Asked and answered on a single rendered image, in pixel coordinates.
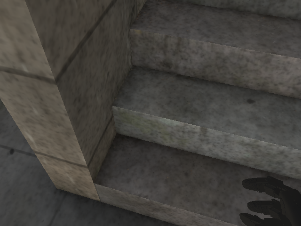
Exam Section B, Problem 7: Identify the robot right hand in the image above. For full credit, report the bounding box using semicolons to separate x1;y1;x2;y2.
239;175;301;226

